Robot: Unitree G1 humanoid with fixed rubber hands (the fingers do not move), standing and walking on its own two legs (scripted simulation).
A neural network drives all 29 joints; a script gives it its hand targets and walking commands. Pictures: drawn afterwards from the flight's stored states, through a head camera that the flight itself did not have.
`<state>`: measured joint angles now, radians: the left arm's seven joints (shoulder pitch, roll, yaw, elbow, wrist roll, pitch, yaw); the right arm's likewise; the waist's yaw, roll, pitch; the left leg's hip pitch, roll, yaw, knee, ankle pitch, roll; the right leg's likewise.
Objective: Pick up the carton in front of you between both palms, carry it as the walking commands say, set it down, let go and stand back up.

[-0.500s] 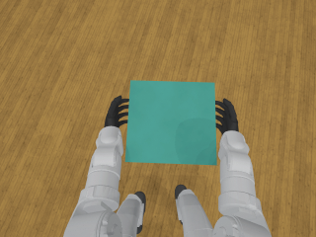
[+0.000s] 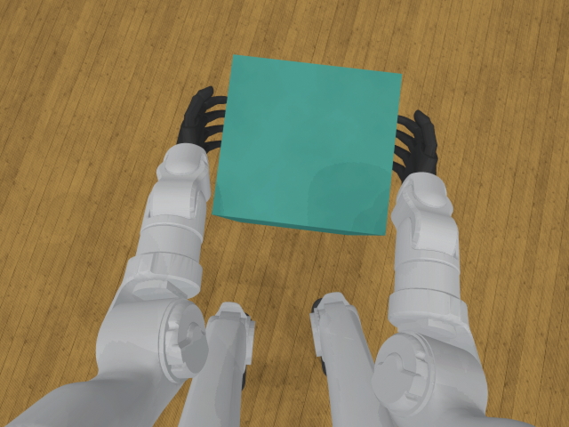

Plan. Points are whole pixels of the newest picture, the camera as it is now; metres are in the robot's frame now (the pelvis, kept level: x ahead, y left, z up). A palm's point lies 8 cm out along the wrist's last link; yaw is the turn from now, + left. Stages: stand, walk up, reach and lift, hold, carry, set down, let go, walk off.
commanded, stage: set down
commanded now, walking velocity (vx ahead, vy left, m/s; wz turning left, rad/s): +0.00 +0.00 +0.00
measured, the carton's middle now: (302, 164) +0.48 -0.05 -0.17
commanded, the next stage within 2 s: none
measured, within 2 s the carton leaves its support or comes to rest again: rests again in 1.38 s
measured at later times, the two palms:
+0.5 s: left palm (220, 147) +0.53 +0.09 -0.24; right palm (383, 185) +0.45 -0.20 -0.24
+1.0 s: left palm (237, 149) +0.58 +0.07 -0.37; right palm (370, 187) +0.47 -0.21 -0.36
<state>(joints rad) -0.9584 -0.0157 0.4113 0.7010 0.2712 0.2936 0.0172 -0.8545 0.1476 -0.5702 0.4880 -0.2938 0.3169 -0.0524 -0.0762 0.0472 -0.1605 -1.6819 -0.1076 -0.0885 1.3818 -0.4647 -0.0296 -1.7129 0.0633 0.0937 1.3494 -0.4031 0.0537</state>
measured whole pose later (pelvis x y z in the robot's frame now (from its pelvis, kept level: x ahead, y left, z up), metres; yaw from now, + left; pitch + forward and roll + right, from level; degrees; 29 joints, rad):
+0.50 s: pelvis -0.03 +0.01 -0.11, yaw -1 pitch +47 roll -2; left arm -1.37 0.19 0.27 0.95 0.20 0.30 0.03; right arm -1.14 0.08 -0.63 0.56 -0.22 0.33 -0.12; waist -0.12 0.04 0.03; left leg -2.08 -0.16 -0.09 1.81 -0.54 -0.04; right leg -2.09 0.09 0.09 1.75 -0.48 0.10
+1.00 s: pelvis -0.02 +0.02 -0.19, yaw -3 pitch +43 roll -5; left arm -1.67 0.37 -0.04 1.13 0.01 0.27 0.06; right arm -1.35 -0.02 -0.57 0.67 -0.04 0.29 -0.18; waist -0.15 0.01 0.34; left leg -2.21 -0.16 -0.07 2.13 -0.65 -0.02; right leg -2.21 0.09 0.05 2.04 -0.57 0.12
